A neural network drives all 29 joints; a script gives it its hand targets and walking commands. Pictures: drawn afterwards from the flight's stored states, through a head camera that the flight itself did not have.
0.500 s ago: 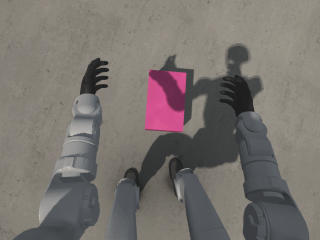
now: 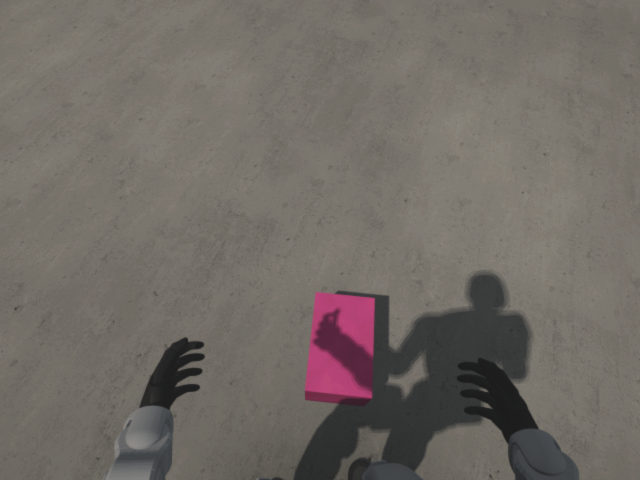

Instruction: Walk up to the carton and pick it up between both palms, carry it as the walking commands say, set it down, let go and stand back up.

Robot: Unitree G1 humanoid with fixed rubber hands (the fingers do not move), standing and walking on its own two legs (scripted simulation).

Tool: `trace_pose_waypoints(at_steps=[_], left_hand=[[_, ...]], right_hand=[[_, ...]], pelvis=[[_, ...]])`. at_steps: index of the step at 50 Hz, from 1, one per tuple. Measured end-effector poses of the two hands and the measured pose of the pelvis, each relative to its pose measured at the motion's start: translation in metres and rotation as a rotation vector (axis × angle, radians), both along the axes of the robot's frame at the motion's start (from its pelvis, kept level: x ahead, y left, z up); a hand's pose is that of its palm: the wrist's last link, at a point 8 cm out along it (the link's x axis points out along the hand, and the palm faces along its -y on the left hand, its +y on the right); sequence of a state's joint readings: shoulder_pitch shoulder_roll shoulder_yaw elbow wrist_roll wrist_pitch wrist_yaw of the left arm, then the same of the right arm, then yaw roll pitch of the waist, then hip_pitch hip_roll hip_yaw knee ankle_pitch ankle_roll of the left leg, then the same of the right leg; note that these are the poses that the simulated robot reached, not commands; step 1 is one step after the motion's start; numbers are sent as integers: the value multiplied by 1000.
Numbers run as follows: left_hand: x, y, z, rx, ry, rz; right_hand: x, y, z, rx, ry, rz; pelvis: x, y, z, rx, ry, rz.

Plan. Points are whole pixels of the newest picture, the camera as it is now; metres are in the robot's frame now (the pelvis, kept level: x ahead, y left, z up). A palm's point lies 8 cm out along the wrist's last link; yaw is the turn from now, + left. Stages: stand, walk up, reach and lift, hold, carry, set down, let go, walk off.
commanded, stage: let go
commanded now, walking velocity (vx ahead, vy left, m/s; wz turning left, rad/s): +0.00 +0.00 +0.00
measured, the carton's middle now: (339, 349) +0.43 -0.08 -0.69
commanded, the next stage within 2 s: stand in 0.70 s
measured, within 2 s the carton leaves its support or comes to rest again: neither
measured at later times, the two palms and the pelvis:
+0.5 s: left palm (126, 451) +0.18 +0.24 -0.06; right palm (516, 425) +0.17 -0.23 -0.06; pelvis +0.02 +0.01 +0.01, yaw -1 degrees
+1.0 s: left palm out of the picture +0.12 +0.29 -0.08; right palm (565, 463) +0.13 -0.29 -0.10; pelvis +0.02 -0.01 +0.00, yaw +1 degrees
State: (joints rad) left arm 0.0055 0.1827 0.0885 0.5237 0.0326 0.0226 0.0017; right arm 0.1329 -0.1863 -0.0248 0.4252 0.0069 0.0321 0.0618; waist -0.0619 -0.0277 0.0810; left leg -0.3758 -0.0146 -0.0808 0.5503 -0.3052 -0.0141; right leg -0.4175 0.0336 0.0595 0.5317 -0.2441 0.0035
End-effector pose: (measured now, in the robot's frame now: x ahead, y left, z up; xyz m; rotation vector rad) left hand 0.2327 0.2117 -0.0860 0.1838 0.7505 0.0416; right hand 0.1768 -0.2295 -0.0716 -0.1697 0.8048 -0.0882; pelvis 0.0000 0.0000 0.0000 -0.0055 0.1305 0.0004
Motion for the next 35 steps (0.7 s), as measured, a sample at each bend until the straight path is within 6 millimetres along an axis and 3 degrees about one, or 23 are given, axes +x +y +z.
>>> trace_pose_waypoints(at_steps=[6, 13, 21, 35], left_hand=[[-35, 22, 13, 3, 21, 19], [-58, 32, 20, -8, 45, 28], [-60, 29, 22, -7, 43, 33], [-58, 5, 17, -19, 17, 38]], right_hand=[[-11, 7, 7, 3, 9, 5], [-3, 14, 13, 13, -11, 22], [-1, 11, 13, 2, 6, 20], [-8, -22, 6, -90, 71, -22]], pelvis=[[10, 8, 6, -4, -83, -3], [14, 14, 8, -5, -152, 2], [15, 11, 7, -2, -194, -4], [14, -10, 1, 3, -210, -25]])
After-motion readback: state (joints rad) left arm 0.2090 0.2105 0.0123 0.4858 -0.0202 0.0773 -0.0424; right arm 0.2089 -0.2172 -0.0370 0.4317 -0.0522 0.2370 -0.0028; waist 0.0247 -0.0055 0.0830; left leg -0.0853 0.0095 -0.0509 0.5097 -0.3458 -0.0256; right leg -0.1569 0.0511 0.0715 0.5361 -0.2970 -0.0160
